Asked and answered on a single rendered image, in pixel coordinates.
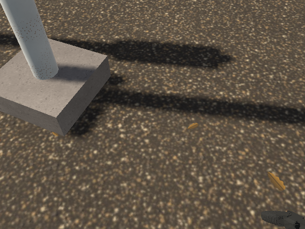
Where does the robot right hand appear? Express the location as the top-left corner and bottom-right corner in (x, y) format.
(261, 210), (305, 229)

